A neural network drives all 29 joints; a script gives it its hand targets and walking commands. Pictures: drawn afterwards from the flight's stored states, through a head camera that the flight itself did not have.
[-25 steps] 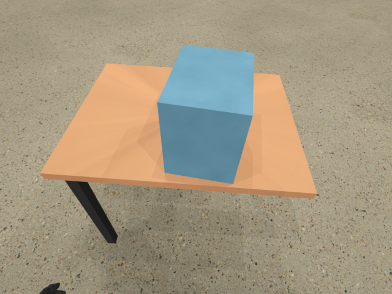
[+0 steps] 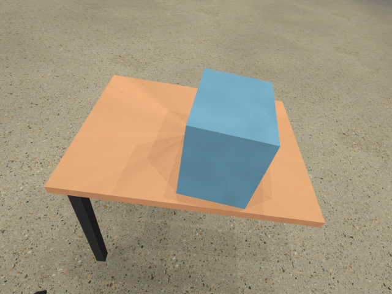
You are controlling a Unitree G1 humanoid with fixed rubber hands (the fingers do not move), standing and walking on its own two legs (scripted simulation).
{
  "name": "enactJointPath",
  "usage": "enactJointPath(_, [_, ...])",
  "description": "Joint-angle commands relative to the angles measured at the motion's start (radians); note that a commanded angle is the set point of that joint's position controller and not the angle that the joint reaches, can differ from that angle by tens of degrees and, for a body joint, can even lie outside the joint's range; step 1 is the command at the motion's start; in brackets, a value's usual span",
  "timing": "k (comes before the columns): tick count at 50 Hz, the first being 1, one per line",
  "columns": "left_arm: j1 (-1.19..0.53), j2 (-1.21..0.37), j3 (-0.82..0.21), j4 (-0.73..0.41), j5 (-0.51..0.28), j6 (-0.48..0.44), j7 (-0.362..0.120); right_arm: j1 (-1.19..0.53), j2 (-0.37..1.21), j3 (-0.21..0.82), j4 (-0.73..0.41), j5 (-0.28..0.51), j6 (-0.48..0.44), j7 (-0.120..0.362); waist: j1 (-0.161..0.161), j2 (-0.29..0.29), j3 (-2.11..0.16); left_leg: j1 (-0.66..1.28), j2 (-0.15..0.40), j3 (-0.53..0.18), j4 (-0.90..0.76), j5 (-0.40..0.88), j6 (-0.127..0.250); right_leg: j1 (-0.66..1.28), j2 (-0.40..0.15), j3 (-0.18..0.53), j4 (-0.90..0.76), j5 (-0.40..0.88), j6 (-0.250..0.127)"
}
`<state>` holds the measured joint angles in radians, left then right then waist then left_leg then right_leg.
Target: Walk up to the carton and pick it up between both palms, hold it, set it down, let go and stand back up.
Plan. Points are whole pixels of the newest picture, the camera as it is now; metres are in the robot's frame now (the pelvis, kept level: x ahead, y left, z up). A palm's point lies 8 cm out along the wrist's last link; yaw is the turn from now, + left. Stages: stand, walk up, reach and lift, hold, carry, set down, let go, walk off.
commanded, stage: walk up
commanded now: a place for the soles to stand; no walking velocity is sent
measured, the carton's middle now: (224, 137) +0.54 -0.09 +0.01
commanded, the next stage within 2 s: none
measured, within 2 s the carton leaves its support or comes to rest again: neither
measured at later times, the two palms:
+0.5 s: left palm (61, 293) +0.15 +0.24 -0.07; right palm out of the picture +0.11 -0.42 -0.12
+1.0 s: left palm out of the picture +0.13 +0.28 -0.11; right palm out of the picture +0.08 -0.38 -0.08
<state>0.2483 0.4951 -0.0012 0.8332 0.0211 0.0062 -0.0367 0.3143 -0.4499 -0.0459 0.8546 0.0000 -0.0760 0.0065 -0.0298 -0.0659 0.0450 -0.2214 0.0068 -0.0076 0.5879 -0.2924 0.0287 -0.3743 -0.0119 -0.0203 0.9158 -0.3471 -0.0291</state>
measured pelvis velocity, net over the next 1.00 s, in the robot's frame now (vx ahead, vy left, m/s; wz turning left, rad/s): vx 0.05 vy -0.04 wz -0.02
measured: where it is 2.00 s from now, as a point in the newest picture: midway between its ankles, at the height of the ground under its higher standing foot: outside the picture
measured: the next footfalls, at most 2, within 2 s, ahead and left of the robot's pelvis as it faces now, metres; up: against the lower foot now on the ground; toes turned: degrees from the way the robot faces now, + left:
right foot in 0.36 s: +0.16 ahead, -0.16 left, +0.00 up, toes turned -3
left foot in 0.94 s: +0.08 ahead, +0.07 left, +0.00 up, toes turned -2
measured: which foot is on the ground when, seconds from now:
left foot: down 0.00-0.36, up 0.38-0.92, down 0.94-1.00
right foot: up 0.00-0.34, down 0.36-0.94, up 0.96-1.00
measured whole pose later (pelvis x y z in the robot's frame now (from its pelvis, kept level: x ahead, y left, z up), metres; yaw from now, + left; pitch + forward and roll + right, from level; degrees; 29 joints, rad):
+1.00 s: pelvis +0.05 -0.04 -0.01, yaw -1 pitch -4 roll -1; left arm 0.25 0.44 0.00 0.84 0.02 0.02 0.00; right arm 0.31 -0.45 -0.05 0.88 0.00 -0.01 -0.02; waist -0.01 -0.02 0.07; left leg -0.22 0.00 -0.01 0.64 -0.37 0.02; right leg -0.35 0.02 -0.03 0.67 -0.38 -0.03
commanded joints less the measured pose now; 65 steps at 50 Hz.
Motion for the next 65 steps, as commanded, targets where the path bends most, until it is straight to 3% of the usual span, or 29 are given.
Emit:
enactJointPath(1, [0.004,0.135,0.089,-0.042,-0.009,0.001,-0.009,0.064,-0.25,-0.09,-0.042,-0.023,-0.029,-0.021,-0.02,0.257,0.101,0.052,0.212,-0.271,-0.356,-0.028,0.073,-0.22,0.005,0.132,0.039,0.044,0.052])
enactJointPath(6, [-0.058,0.115,0.075,-0.06,-0.014,-0.007,-0.001,0.126,-0.255,-0.082,-0.047,-0.014,-0.02,-0.028,-0.05,0.239,0.098,0.186,0.237,-0.264,-0.248,0.373,0.132,-0.276,0.013,0.101,0.01,-0.041,0.041])
enactJointPath(10, [-0.065,0.111,0.079,-0.069,-0.013,-0.014,-0.008,0.062,-0.25,-0.09,-0.067,-0.012,-0.014,-0.026,-0.019,0.25,0.091,0.18,0.293,-0.229,-0.2,0.374,0.205,-0.254,-0.029,0.1,-0.061,-0.06,0.021])
enactJointPath(13, [-0.041,0.106,0.074,-0.068,-0.018,-0.027,-0.004,-0.03,-0.269,-0.082,-0.081,-0.015,-0.002,-0.026,0.01,0.295,0.109,0.022,0.274,-0.162,-0.138,0.455,0.176,-0.053,-0.045,0.041,-0.202,-0.044,0.007])
enactJointPath(15, [0.059,0.089,0.079,-0.035,-0.02,-0.043,-0.002,-0.083,-0.239,-0.064,-0.098,-0.014,0.008,-0.026,0.072,0.187,0.045,0.012,0.213,-0.098,-0.015,0.454,0.122,0.137,-0.018,-0.002,-0.441,0.137,-0.011])
enactJointPath(16, [0.117,0.132,0.102,-0.017,-0.009,-0.053,0.009,-0.033,-0.205,-0.06,-0.093,0.0,0.017,-0.027,0.109,0.032,-0.046,0.035,0.145,-0.047,0.225,0.419,0.078,0.271,-0.031,0.032,-0.601,0.261,-0.013])
enactJointPath(17, [0.117,0.177,0.115,-0.017,0.013,-0.064,0.027,0.034,-0.14,-0.029,-0.096,0.002,0.018,-0.027,0.079,-0.111,-0.125,-0.09,0.086,-0.023,0.357,0.192,0.051,0.396,-0.106,0.185,-0.542,0.297,-0.018])
enactJointPath(18, [0.077,0.216,0.111,-0.029,0.005,-0.066,0.035,0.094,-0.086,-0.002,-0.104,0.009,0.022,-0.021,0.041,-0.252,-0.169,-0.222,-0.027,-0.011,0.42,-0.256,0.001,0.435,-0.279,0.492,-0.588,0.343,-0.067])
enactJointPath(19, [0.084,0.242,0.106,-0.017,-0.012,-0.061,0.033,0.036,-0.173,-0.033,-0.083,0.008,0.04,-0.033,0.07,-0.08,-0.091,-0.246,-0.03,-0.069,0.464,-0.288,-0.003,0.328,-0.33,0.586,-0.613,0.34,-0.127])
enactJointPath(20, [0.073,0.222,0.108,-0.01,-0.019,-0.06,0.036,0.041,-0.197,-0.038,-0.061,0.012,0.047,-0.037,0.055,-0.025,-0.046,-0.282,-0.001,-0.109,0.485,-0.258,-0.01,0.32,-0.324,0.531,-0.588,0.367,-0.128])
enactJointPath(21, [0.043,0.173,0.089,-0.017,-0.022,-0.059,0.046,0.006,-0.199,-0.036,-0.039,0.019,0.051,-0.038,0.056,0.059,-0.011,-0.28,0.008,-0.147,0.428,-0.209,-0.018,0.306,-0.26,0.398,-0.574,0.457,-0.054])
enactJointPath(23, [0.052,0.158,0.088,-0.014,-0.019,-0.059,0.054,0.029,-0.165,-0.027,-0.024,0.023,0.051,-0.032,0.051,-0.076,-0.063,-0.251,0.018,-0.095,0.341,-0.154,-0.024,0.327,-0.193,0.269,-0.537,0.666,0.014])
enactJointPath(24, [0.059,0.148,0.082,0.0,-0.019,-0.062,0.054,0.016,-0.167,-0.029,-0.02,0.015,0.058,-0.031,0.054,-0.088,-0.097,-0.229,0.012,-0.094,0.34,-0.135,-0.027,0.349,-0.18,0.242,-0.525,0.731,0.005])
enactJointPath(26, [0.058,0.148,0.086,-0.011,-0.018,-0.05,0.063,0.033,-0.158,-0.04,-0.014,0.016,0.077,-0.038,0.066,-0.12,-0.076,-0.233,-0.019,-0.097,0.375,-0.106,-0.015,0.313,-0.153,0.202,-0.525,0.801,0.097])
enactJointPath(28, [-0.001,0.145,0.089,-0.036,-0.011,-0.041,0.067,0.032,-0.155,-0.034,0.003,0.023,0.09,-0.042,0.047,-0.138,-0.055,-0.236,-0.004,-0.058,0.368,-0.081,-0.016,0.246,-0.156,0.211,-0.562,0.59,0.057])
enactJointPath(30, [0.031,0.159,0.092,-0.029,-0.006,-0.033,0.068,0.024,-0.159,-0.036,0.001,0.021,0.098,-0.043,0.07,-0.147,-0.049,-0.222,-0.009,-0.068,0.381,-0.078,-0.019,0.222,-0.137,0.225,-0.585,0.491,0.093])
enactJointPath(35, [-0.064,0.183,0.105,-0.052,0.02,-0.021,0.059,0.027,-0.202,-0.056,0.016,0.011,0.11,-0.039,0.054,-0.127,0.025,-0.262,0.0,-0.089,0.321,-0.138,-0.026,0.125,-0.184,0.365,-0.717,-0.34,0.003])
enactJointPath(42, [-0.095,0.201,0.103,-0.059,0.023,0.005,0.032,0.06,-0.189,-0.053,0.03,-0.008,0.077,-0.028,0.024,-0.129,0.004,-0.082,-0.01,0.024,0.156,-0.259,0.001,0.011,-0.193,0.298,-0.638,-0.308,-0.127])
enactJointPath(44, [-0.098,0.177,0.08,-0.046,0.008,0.005,0.023,0.079,-0.149,-0.038,0.044,-0.013,0.054,-0.028,-0.004,-0.049,0.031,0.032,-0.001,0.049,-0.072,-0.148,0.021,-0.056,-0.195,0.266,-0.584,-0.327,-0.122])
enactJointPath(45, [-0.075,0.163,0.075,-0.028,0.004,0.007,0.021,0.136,-0.156,-0.047,0.073,-0.025,0.044,-0.029,-0.02,-0.019,-0.002,0.124,-0.011,0.029,-0.15,-0.106,0.023,-0.091,-0.152,0.229,-0.494,-0.337,-0.087])
enactJointPath(46, [-0.042,0.101,0.066,-0.023,-0.005,0.012,0.024,0.115,-0.185,-0.062,0.058,-0.04,0.042,-0.029,-0.007,0.122,0.018,0.123,0.044,-0.127,-0.241,-0.252,0.054,-0.133,-0.104,0.195,-0.361,-0.327,-0.053])
enactJointPath(47, [-0.022,0.045,0.051,-0.017,-0.022,0.01,0.021,0.064,-0.228,-0.065,0.033,-0.057,0.035,-0.036,0.007,0.233,0.059,0.067,0.256,-0.485,-0.385,-0.492,0.12,-0.223,0.016,0.111,-0.17,-0.228,0.003])
enactJointPath(48, [-0.065,0.073,0.059,-0.016,-0.022,0.008,0.026,-0.029,-0.271,-0.068,-0.008,-0.049,0.025,-0.039,0.004,0.172,0.15,-0.067,0.335,-0.552,-0.423,-0.487,0.119,-0.245,0.065,0.153,-0.117,-0.166,0.019])
enactJointPath(51, [0.01,0.103,0.066,0.038,-0.036,0.001,0.024,-0.118,-0.214,-0.046,-0.012,-0.031,0.004,-0.036,0.051,0.195,0.077,0.029,0.216,-0.294,-0.349,-0.057,0.055,-0.107,0.038,0.166,-0.128,-0.039,0.024])
enactJointPath(53, [-0.051,0.082,0.062,0.032,-0.029,0.001,0.024,-0.057,-0.19,-0.045,-0.011,-0.025,0.002,-0.033,0.002,0.232,0.031,0.088,0.2,-0.242,-0.262,0.251,0.057,-0.051,0.035,0.109,-0.18,-0.052,0.036])
enactJointPath(57, [-0.064,0.065,0.049,0.012,-0.035,-0.015,0.036,-0.043,-0.195,-0.043,-0.023,-0.014,0.016,-0.041,0.009,0.274,-0.04,0.171,0.212,-0.192,-0.121,0.631,0.076,0.002,0.03,0.057,-0.275,-0.029,0.01])
enactJointPath(61, [-0.032,0.065,0.052,0.026,-0.027,-0.025,0.039,-0.112,-0.161,-0.035,-0.035,-0.008,0.031,-0.04,0.055,0.217,-0.047,0.036,0.186,-0.145,-0.066,0.464,0.055,0.197,-0.004,0.048,-0.494,0.198,-0.013])
enactJointPath(63, [-0.035,0.126,0.058,0.025,-0.008,-0.048,0.044,-0.117,-0.129,-0.018,-0.046,0.002,0.034,-0.034,0.041,0.079,-0.096,-0.076,0.108,-0.091,-0.006,0.189,0.013,0.326,-0.149,0.25,-0.507,0.391,-0.057])
enactJointPath(65, [-0.064,0.155,0.064,0.029,-0.013,-0.049,0.041,-0.084,-0.12,-0.026,-0.017,0.006,0.047,-0.027,0.029,0.044,-0.085,-0.036,0.007,-0.008,0.028,-0.172,-0.003,0.216,-0.25,0.392,-0.534,0.203,-0.156])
